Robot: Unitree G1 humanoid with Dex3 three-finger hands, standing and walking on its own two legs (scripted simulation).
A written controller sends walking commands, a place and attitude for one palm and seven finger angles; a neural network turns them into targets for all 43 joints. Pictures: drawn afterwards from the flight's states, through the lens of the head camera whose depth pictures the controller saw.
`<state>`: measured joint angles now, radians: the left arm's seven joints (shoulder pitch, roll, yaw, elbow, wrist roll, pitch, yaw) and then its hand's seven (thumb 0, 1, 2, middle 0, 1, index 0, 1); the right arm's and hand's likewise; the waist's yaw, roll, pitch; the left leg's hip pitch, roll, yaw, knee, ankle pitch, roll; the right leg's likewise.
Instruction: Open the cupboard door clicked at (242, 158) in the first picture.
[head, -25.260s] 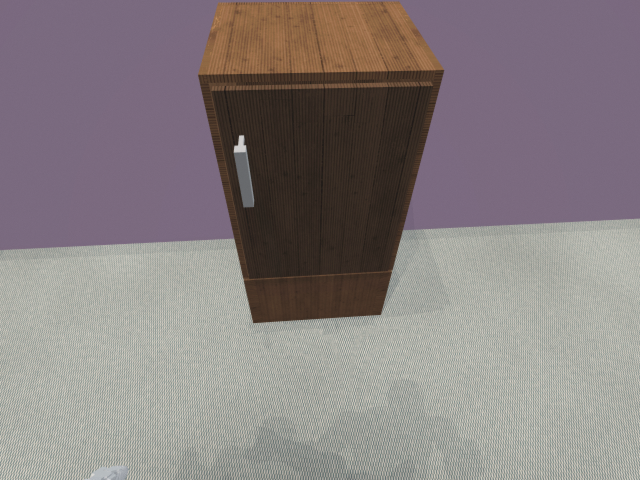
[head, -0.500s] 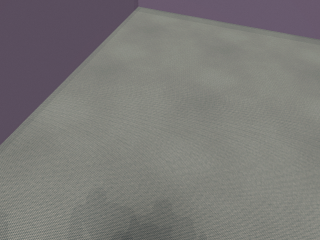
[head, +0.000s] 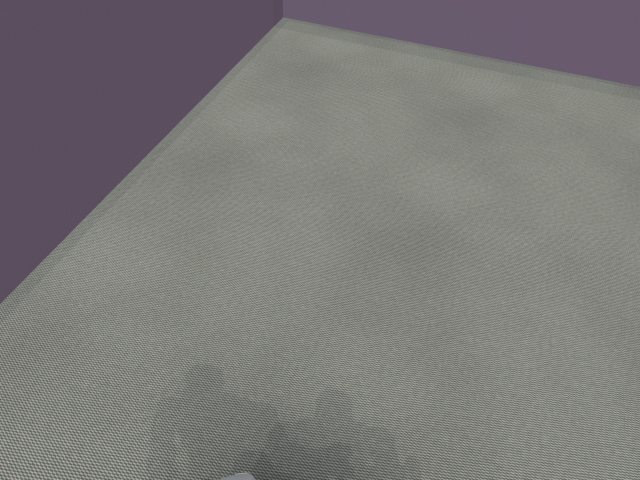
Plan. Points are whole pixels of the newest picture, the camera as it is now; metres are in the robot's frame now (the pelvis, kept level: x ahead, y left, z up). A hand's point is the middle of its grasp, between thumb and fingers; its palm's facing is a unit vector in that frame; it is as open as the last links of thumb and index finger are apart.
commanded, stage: turn to face it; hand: left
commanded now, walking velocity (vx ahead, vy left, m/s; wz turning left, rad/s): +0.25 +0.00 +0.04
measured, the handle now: out of the picture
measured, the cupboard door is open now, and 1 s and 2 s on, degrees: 44 44 44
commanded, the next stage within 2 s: none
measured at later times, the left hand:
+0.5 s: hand (205, 434) +0.20 +0.18 -0.17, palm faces +0.25 -0.94 -0.23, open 7.2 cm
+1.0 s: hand (230, 424) +0.22 +0.14 -0.15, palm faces +0.50 -0.82 -0.28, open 7.4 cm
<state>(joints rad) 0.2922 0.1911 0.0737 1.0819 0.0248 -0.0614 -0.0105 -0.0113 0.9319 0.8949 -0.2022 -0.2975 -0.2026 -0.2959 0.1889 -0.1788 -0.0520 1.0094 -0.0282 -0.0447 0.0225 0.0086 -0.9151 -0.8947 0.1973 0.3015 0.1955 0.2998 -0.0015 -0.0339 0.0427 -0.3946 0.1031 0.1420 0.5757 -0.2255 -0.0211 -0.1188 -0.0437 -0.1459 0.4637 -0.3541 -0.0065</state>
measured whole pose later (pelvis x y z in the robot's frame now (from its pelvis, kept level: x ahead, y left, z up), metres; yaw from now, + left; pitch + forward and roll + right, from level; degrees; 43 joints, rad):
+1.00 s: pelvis +0.25 -0.07 +0.00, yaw +32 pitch +1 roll +2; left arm 0.20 0.20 0.05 0.87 0.03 0.02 0.02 0.00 0.90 0.89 -0.20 -0.30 -0.20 -0.30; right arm 0.14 -0.26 -0.08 0.91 -0.02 0.08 0.02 0.01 -0.91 -0.89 0.20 0.30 0.20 0.30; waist -0.02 0.00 0.09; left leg -0.50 0.01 0.03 1.06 -0.48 -0.05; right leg -0.27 -0.11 -0.13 0.58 -0.31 0.01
